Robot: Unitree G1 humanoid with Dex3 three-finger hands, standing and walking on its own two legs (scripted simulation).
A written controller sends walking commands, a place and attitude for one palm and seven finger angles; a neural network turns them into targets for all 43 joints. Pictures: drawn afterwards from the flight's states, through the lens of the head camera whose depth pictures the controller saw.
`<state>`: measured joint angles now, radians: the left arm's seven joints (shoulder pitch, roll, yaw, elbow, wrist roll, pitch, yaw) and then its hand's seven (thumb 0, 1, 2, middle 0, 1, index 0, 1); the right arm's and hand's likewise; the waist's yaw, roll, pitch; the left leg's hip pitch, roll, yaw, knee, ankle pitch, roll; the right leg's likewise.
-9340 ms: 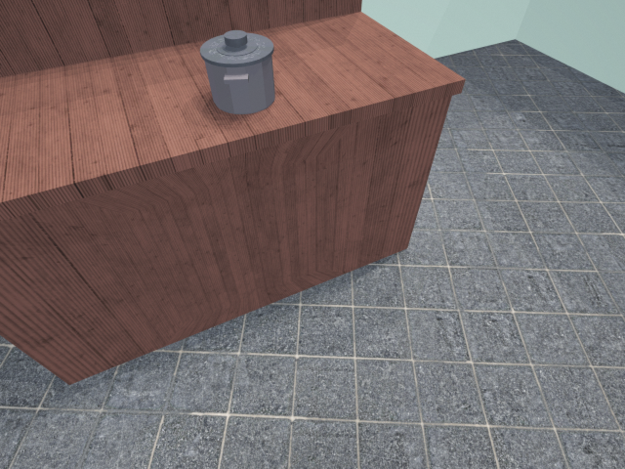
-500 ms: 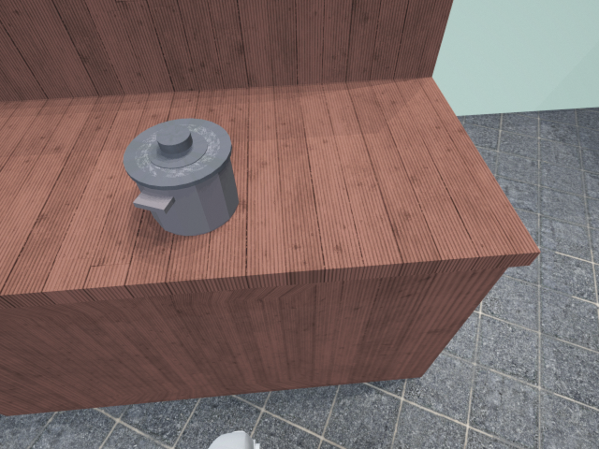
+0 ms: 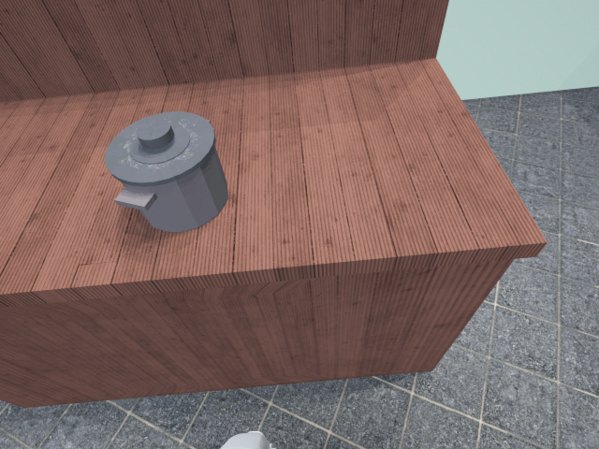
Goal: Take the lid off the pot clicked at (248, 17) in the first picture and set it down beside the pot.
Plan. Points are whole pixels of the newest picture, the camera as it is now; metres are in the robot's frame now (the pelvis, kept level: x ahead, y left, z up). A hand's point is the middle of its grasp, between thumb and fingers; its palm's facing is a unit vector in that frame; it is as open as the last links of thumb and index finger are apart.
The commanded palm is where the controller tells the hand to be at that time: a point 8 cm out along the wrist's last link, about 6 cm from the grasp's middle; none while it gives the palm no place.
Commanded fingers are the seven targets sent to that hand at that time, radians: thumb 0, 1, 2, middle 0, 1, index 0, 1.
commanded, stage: come to a stop and stand still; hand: left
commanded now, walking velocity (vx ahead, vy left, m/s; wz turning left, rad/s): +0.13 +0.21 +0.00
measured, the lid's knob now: (155, 133) +0.50 +0.25 +0.15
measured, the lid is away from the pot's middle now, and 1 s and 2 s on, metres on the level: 0.00 0.00 0.00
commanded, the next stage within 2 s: look again from close up in 0.68 s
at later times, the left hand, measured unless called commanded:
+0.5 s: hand out of the picture -0.06 +0.22 -0.16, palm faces +0.09 -0.97 -0.23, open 7.4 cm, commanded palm none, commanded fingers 0.00 0.90 0.90 -0.20 -0.30 -0.20 -0.30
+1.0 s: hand out of the picture +0.00 +0.17 -0.15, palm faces +0.02 -0.96 -0.27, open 7.3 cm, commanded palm none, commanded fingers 0.00 0.90 0.90 -0.20 -0.30 -0.20 -0.30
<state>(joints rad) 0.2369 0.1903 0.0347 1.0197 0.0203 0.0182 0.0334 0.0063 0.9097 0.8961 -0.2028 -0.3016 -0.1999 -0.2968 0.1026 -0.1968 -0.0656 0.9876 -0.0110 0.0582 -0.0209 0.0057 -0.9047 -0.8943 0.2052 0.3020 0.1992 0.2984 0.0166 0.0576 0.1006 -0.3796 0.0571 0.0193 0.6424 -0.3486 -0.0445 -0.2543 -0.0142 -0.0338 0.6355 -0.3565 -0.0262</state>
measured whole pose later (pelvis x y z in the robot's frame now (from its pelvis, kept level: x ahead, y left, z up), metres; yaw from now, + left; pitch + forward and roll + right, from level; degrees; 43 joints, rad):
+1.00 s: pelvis -0.01 -0.01 +0.01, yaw +0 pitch +1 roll +1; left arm 0.30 0.12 0.00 1.07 0.02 -0.04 0.05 0.02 0.93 0.90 -0.21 -0.30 -0.20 -0.30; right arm 0.30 -0.16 -0.01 1.06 -0.02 0.00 -0.02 0.01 -0.92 -0.89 0.20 0.30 0.20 0.30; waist -0.02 0.07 0.01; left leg -0.24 0.01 0.05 0.60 -0.37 -0.01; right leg -0.24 0.05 -0.07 0.50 -0.28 -0.10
